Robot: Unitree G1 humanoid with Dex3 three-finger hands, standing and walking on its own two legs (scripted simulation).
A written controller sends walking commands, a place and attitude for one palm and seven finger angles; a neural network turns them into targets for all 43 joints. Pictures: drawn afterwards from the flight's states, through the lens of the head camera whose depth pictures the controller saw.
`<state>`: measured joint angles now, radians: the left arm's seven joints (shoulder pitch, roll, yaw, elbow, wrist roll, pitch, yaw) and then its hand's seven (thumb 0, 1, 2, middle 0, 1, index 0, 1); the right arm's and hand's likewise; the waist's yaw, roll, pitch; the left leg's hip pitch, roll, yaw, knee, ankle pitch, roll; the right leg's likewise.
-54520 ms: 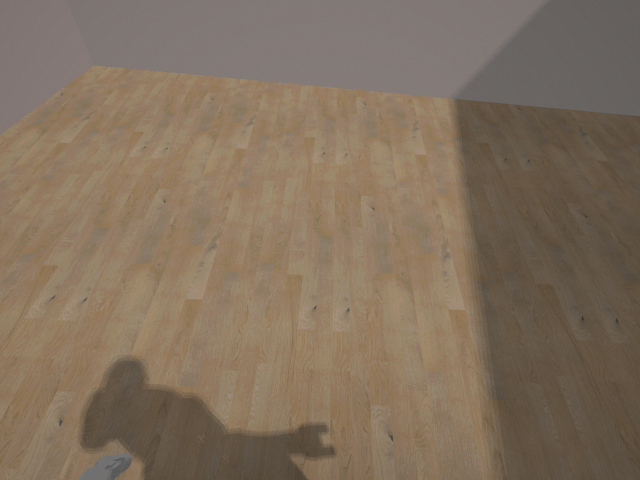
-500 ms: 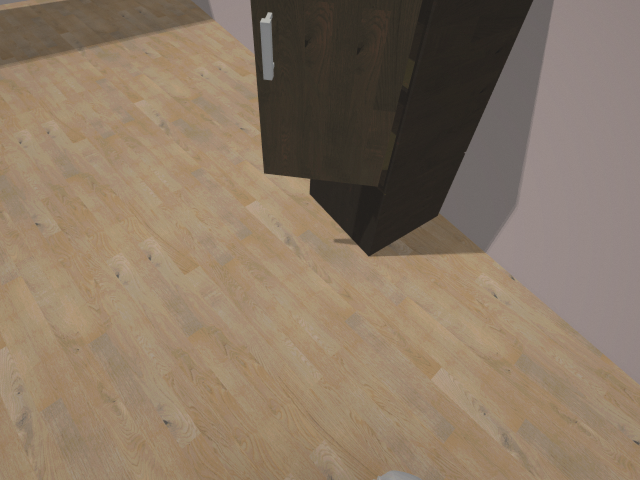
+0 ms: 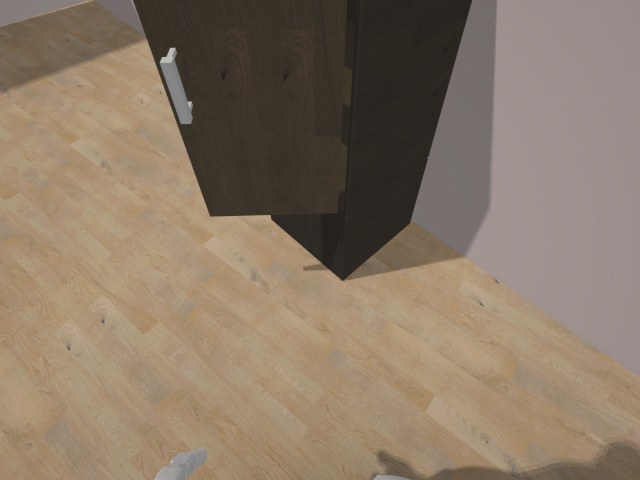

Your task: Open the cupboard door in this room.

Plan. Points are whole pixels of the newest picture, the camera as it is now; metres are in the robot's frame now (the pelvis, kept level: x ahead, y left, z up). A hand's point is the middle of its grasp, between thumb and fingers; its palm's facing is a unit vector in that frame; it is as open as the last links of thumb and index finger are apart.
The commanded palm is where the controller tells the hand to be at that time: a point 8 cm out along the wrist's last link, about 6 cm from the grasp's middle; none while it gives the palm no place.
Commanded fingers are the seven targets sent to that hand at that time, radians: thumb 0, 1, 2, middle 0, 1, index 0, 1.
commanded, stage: take the last steps up to it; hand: left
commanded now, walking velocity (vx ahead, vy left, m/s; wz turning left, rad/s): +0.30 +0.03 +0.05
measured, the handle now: (179, 86) +0.79 +0.29 +0.05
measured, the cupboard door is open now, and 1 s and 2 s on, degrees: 48 48 48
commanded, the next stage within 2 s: come to a stop and stand still in 0.42 s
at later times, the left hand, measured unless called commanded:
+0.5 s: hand out of the picture +0.12 +0.21 -0.17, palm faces +0.07 -0.99 -0.11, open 7.4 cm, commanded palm none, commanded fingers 0.00 0.90 0.90 -0.20 -0.30 -0.20 -0.30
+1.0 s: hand (199, 373) +0.29 +0.20 -0.15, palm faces +0.01 -0.97 -0.25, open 7.3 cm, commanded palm none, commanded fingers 0.00 0.90 0.90 -0.20 -0.30 -0.20 -0.30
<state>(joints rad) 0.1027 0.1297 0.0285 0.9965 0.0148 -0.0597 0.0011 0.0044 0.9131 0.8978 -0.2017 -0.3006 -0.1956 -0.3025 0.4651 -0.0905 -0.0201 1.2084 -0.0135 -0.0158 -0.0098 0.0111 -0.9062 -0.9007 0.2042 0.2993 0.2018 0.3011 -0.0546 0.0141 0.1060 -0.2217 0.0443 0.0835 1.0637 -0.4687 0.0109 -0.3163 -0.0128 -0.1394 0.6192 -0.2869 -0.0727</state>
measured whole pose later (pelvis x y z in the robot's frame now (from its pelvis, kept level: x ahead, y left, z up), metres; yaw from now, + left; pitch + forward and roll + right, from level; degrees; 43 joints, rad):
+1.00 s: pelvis +0.21 +0.02 +0.01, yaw +0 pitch +0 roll +2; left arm 0.13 0.15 0.03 1.01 0.02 0.01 0.05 0.00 0.92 0.90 -0.20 -0.30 -0.20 -0.30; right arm 0.22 -0.18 -0.06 1.09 -0.01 0.07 -0.02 0.01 -0.91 -0.90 0.20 0.30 0.20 0.30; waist -0.02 0.01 0.11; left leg -0.36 0.00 0.02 0.99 -0.51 -0.05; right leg -0.29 -0.07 -0.10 0.53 -0.23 -0.02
